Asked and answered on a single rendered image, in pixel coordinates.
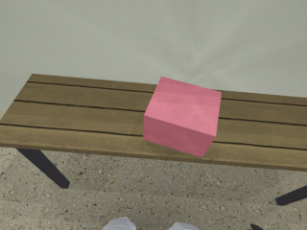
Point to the table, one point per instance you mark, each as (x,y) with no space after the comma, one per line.
(106,117)

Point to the carton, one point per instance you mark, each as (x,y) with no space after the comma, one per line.
(182,116)

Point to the robot left thigh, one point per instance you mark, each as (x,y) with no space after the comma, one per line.
(120,224)

